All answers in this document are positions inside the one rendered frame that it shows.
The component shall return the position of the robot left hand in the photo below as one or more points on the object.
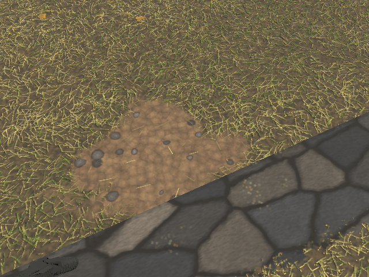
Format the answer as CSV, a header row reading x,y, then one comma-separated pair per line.
x,y
45,267

